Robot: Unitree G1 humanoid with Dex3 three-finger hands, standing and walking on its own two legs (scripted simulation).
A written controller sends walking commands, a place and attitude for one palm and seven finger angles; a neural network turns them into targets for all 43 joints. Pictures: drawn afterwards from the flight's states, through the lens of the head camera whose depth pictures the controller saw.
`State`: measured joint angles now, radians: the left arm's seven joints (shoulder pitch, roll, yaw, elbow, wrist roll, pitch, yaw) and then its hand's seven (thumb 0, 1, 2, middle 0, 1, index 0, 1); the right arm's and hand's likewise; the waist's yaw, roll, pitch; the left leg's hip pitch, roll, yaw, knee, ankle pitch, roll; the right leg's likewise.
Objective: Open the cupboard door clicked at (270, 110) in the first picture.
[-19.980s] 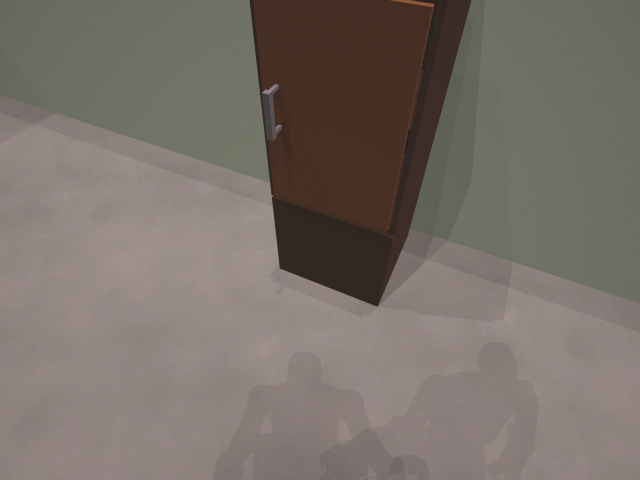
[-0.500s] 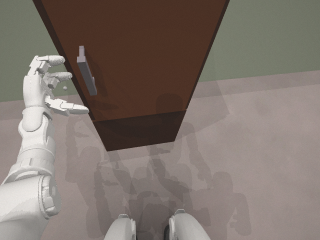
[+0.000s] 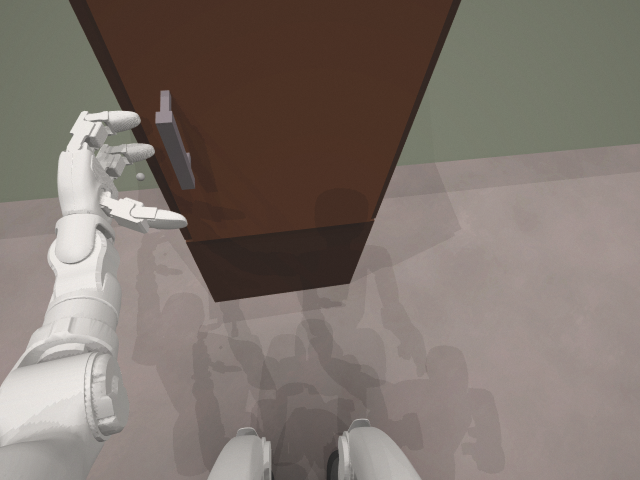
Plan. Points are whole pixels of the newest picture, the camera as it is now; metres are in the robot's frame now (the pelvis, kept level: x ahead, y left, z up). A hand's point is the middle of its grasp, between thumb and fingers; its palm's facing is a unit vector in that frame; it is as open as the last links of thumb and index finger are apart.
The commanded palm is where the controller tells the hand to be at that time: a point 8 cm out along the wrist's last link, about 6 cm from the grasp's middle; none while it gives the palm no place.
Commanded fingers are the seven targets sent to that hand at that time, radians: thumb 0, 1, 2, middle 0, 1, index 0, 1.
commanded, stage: slide the fingers in behind the handle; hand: left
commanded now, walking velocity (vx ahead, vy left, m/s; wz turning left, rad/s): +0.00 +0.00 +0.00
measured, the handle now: (177, 143) +0.53 +0.17 +0.05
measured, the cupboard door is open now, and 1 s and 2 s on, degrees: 0 0 0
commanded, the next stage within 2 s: close the thumb around the handle in 1.36 s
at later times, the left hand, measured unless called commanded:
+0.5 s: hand (175, 171) +0.48 +0.17 +0.05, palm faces +0.14 -0.99 +0.00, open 14.0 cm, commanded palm +0.45 +0.21 +0.05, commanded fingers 0.00 -0.50 0.30 -0.30 -1.20 -0.30 -1.20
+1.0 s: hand (200, 169) +0.49 +0.14 +0.05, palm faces +0.14 -0.99 +0.00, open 14.0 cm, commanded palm +0.45 +0.18 +0.05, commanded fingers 0.00 -0.50 0.30 -0.30 -1.20 -0.30 -1.20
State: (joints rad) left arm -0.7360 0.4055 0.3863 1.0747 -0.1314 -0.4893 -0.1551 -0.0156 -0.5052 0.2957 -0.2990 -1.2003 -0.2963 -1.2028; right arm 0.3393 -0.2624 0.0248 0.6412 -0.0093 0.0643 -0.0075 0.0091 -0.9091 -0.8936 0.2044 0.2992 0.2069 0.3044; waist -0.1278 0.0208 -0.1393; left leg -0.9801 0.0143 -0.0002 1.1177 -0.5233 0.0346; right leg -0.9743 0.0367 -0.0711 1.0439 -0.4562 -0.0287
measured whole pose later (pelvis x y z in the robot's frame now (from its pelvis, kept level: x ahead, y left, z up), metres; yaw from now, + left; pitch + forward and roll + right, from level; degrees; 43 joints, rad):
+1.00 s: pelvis +0.00 -0.01 +0.00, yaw +0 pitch +23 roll -2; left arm -0.79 0.29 0.32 1.11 -0.07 -0.51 0.03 -0.02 -0.50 0.30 -0.30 -1.20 -0.30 -1.21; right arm 0.35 -0.25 0.01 0.64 -0.03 0.06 0.03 0.01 -0.91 -0.89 0.20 0.30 0.21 0.30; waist -0.14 0.03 -0.15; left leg -0.99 0.01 0.01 1.11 -0.52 0.02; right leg -1.00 0.03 -0.06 1.07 -0.46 -0.04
